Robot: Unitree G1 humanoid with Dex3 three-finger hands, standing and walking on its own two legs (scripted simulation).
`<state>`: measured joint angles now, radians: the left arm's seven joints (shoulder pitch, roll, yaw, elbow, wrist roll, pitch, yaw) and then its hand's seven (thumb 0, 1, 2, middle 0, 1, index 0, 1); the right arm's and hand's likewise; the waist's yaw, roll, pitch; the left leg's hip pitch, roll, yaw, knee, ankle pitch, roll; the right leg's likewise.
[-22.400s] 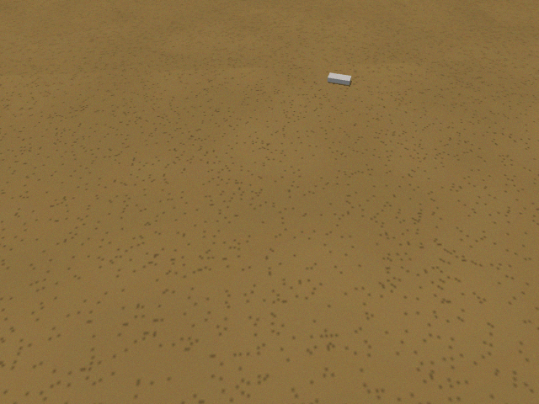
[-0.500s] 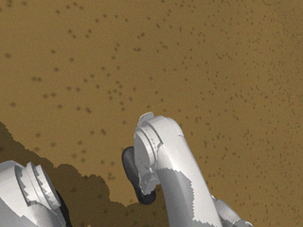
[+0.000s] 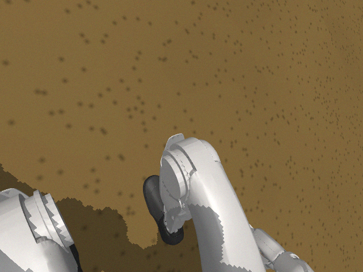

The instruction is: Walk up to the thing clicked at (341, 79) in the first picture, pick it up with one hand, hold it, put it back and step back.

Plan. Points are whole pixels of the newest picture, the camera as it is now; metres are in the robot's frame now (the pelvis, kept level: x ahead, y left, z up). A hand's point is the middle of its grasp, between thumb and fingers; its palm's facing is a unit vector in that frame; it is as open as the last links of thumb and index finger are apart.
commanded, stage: rest palm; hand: left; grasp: from above
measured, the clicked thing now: out of the picture +0.47 +0.36 -0.29
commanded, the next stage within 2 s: close in 0.60 s
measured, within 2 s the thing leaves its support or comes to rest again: neither
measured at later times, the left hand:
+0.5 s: hand out of the picture +0.46 +0.33 -0.26, palm faces -0.44 -0.15 -0.88, open 14.0 cm
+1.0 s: hand out of the picture +0.46 +0.34 -0.26, palm faces -0.43 -0.14 -0.89, open 13.2 cm
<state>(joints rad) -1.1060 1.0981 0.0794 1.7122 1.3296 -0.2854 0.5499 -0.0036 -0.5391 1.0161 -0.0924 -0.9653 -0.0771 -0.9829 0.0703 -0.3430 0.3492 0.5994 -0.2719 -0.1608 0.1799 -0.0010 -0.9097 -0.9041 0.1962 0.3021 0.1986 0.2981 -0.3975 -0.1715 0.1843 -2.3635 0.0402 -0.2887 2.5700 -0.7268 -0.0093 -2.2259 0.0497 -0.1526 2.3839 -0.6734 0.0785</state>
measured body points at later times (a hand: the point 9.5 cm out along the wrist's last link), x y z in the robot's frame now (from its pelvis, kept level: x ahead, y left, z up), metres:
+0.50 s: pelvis +0.00 +0.00 +0.00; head +0.29 +0.14 +0.31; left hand +0.48 +0.34 -0.21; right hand +0.06 -0.25 -0.05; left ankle +0.06 +0.13 -0.27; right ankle +0.12 -0.13 -0.27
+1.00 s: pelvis +0.00 +0.00 +0.00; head +0.28 +0.14 +0.32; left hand +0.48 +0.34 -0.21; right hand +0.07 -0.25 -0.05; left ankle +0.06 +0.13 -0.27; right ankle +0.12 -0.13 -0.27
